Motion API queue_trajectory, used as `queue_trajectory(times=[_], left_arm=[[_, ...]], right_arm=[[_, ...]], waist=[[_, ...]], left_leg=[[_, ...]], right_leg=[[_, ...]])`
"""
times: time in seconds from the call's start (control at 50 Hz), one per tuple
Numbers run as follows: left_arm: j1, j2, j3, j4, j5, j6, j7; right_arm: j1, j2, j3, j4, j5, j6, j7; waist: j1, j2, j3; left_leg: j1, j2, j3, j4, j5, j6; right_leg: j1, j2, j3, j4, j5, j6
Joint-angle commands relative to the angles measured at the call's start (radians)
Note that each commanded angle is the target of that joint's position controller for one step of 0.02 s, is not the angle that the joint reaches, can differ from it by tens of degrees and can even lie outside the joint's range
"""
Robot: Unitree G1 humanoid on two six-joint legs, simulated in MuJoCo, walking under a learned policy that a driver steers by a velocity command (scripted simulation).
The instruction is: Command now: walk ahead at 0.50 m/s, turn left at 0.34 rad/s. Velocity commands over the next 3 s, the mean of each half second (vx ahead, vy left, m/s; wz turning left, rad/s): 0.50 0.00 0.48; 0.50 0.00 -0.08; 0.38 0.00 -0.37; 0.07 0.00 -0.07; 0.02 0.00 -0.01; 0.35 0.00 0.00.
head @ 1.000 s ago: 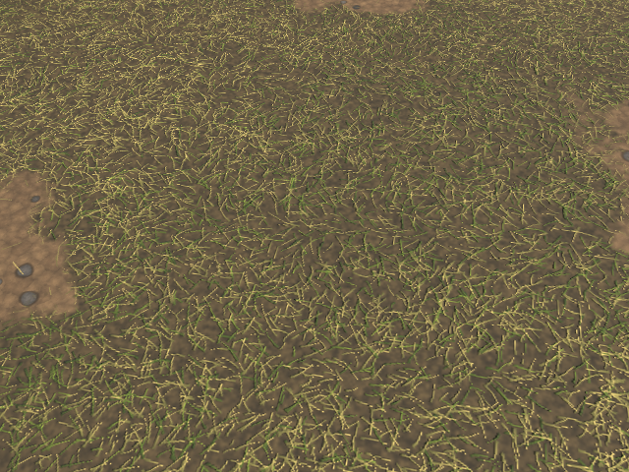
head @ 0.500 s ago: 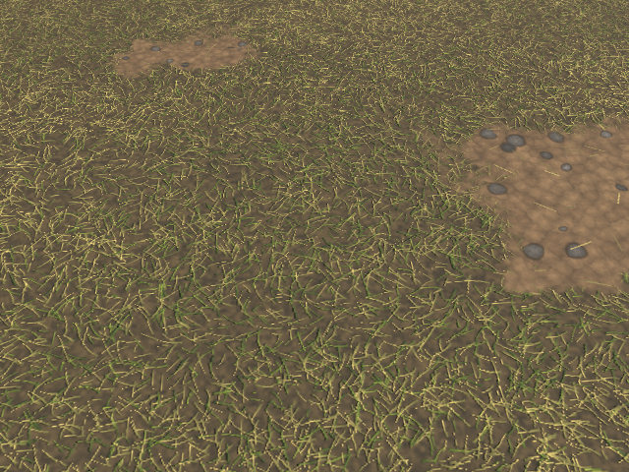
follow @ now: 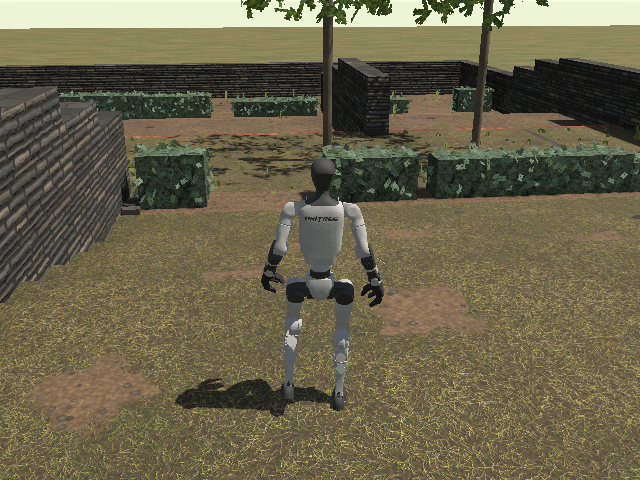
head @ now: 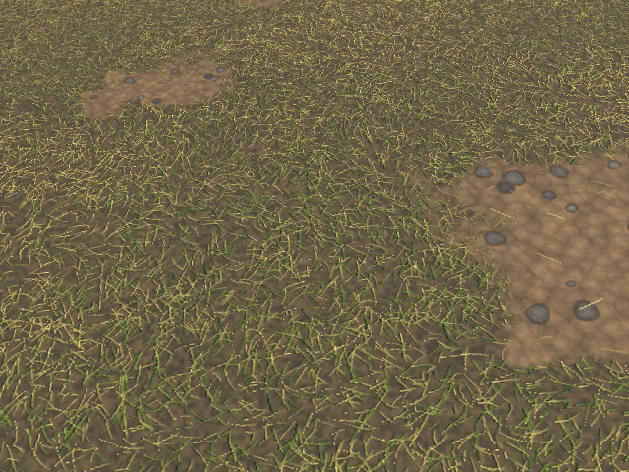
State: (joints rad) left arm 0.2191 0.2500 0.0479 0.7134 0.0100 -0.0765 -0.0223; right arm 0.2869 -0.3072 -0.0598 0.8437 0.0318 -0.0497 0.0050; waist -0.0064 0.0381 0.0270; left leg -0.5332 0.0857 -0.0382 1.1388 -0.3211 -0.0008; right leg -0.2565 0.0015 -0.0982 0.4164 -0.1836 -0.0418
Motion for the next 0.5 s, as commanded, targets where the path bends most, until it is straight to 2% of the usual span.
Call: queue_trajectory(times=[0.02, 0.06, 0.14, 0.2, 0.26, 0.3, 0.32, 0.34, 0.36, 0.38, 0.4, 0.42, 0.44, 0.46, 0.48, 0.5], left_arm=[[-0.024, 0.115, 0.039, -0.03, 0.009, -0.037, 0.005], [-0.008, 0.123, 0.045, -0.006, 0.013, -0.04, 0.014], [0.017, 0.158, 0.056, 0.025, 0.004, -0.033, 0.03], [0.066, 0.186, 0.068, 0.055, -0.011, -0.019, 0.035], [0.085, 0.21, 0.078, 0.077, -0.028, 0.004, 0.036], [0.069, 0.241, 0.086, 0.076, -0.036, 0.018, 0.041], [0.055, 0.25, 0.088, 0.073, -0.039, 0.027, 0.043], [0.048, 0.237, 0.08, 0.069, -0.041, 0.033, 0.046], [0.072, 0.185, 0.059, 0.048, -0.012, 0.024, 0.048], [0.15, 0.054, 0.018, -0.005, 0.011, -0.006, 0.036], [0.028, 0.147, 0.031, -0.014, -0.031, -0.042, 0.023], [-0.045, 0.176, 0.039, -0.041, -0.06, -0.059, 0.018], [-0.053, 0.164, 0.035, -0.035, -0.043, -0.069, 0.025], [-0.051, 0.169, 0.042, -0.025, -0.015, -0.068, 0.032], [-0.03, 0.175, 0.048, -0.021, -0.008, -0.057, 0.03], [-0.011, 0.168, 0.049, -0.017, -0.006, -0.045, 0.028]], right_arm=[[0.028, -0.037, -0.017, -0.058, -0.003, 0.017, -0.008], [-0.015, -0.033, -0.018, -0.074, -0.007, 0.019, -0.006], [-0.134, -0.009, -0.005, -0.11, -0.013, 0.011, 0.021], [-0.228, -0.006, 0.001, -0.155, -0.013, 0.012, 0.039], [-0.272, -0.024, -0.003, -0.196, -0.013, 0.015, 0.053], [-0.227, -0.053, -0.019, -0.206, -0.014, 0.02, 0.056], [-0.132, -0.082, -0.037, -0.188, -0.011, 0.022, 0.054], [0.031, -0.138, -0.071, -0.145, -0.007, 0.024, 0.043], [0.172, -0.242, -0.107, -0.116, -0.003, 0.034, 0.021], [0.115, -0.32, -0.108, -0.138, -0.001, 0.021, 0.021], [0.135, -0.231, -0.083, -0.162, -0.006, 0.006, 0.03], [0.104, -0.182, -0.069, -0.154, -0.012, -0.007, 0.031], [0.048, -0.154, -0.06, -0.162, -0.008, -0.013, 0.029], [-0.017, -0.122, -0.05, -0.175, -0.013, -0.012, 0.026], [-0.051, -0.1, -0.04, -0.195, -0.026, -0.013, 0.02], [-0.065, -0.093, -0.038, -0.202, -0.03, -0.014, 0.016]], waist=[[-0.015, -0.13, -0.019], [-0.01, -0.109, -0.001], [0.027, -0.088, 0.036], [0.062, -0.072, 0.072], [0.065, -0.08, 0.078], [0.023, -0.113, 0.02], [-0.035, -0.12, -0.039], [-0.12, -0.096, -0.126], [-0.161, 0.05, -0.216], [-0.03, 0.25, -0.31], [-0.114, 0.108, -0.359], [-0.112, 0.07, -0.226], [-0.07, -0.006, -0.153], [-0.03, -0.018, -0.106], [0.002, 0.001, -0.097], [0.017, 0.008, -0.095]], left_leg=[[-0.119, 0.054, -0.065, -0.007, 0.116, -0.014], [-0.163, 0.051, -0.081, -0.09, 0.211, -0.019], [-0.132, 0.036, -0.019, -0.324, 0.382, -0.005], [-0.155, 0.031, 0.017, -0.427, 0.363, 0.021], [-0.162, 0.01, 0.062, -0.482, 0.245, 0.06], [-0.046, -0.054, 0.127, -0.487, 0.139, 0.098], [0.086, -0.102, 0.159, -0.502, 0.113, 0.123], [0.325, -0.155, 0.164, -0.563, 0.166, 0.159], [0.624, -0.009, -0.09, -0.591, 0.202, 0.226], [0.88, 0.205, -0.672, -0.738, -0.019, 0.411], [0.902, 0.239, -0.766, -0.852, -0.088, 0.4], [0.813, 0.216, -0.627, -0.86, -0.014, 0.357], [0.674, 0.172, -0.508, -0.85, 0.089, 0.322], [0.545, 0.134, -0.417, -0.857, 0.197, 0.298], [0.467, 0.11, -0.372, -0.878, 0.271, 0.293], [0.428, 0.102, -0.343, -0.897, 0.327, 0.296]], right_leg=[[0.077, -0.276, 0.179, -0.286, 0.146, -0.164], [0.106, -0.27, 0.108, -0.293, 0.204, -0.157], [0.135, -0.254, -0.016, -0.305, 0.225, -0.128], [0.222, -0.286, -0.05, -0.292, 0.227, -0.12], [0.327, -0.312, -0.077, -0.22, 0.338, -0.099], [0.358, -0.307, -0.107, -0.085, 0.672, -0.075], [0.344, -0.289, -0.127, 0.06, 0.818, -0.057], [0.258, -0.243, -0.155, 0.279, 0.814, -0.022], [-0.007, -0.19, -0.159, 0.609, 0.434, 0.033], [-0.411, 0.029, 0.003, 0.91, -0.415, 0.088], [-0.513, 0.007, 0.188, 0.98, -0.409, 0.065], [-0.582, -0.033, 0.179, 0.949, -0.311, 0.041], [-0.543, -0.079, 0.179, 0.867, -0.225, 0.029], [-0.473, -0.107, 0.178, 0.784, -0.173, 0.034], [-0.407, -0.124, 0.187, 0.75, -0.137, 0.039], [-0.376, -0.129, 0.18, 0.717, -0.117, 0.05]])
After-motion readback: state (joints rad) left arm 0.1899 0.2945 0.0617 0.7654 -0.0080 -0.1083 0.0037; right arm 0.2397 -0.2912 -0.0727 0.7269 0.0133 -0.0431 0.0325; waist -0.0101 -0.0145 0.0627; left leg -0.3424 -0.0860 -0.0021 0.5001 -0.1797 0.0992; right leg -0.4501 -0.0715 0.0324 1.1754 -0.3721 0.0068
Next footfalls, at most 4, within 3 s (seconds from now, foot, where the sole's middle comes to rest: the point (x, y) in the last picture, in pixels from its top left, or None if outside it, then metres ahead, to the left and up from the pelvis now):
0.34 left None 0.33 0.17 -0.78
0.88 right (305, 377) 0.69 0.08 -0.78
1.34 left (212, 288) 0.95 0.32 -0.78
1.60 right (309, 306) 0.89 0.07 -0.78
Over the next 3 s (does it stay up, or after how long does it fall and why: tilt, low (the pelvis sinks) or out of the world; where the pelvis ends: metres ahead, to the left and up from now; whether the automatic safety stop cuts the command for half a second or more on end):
stays up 1.08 0.19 -0.02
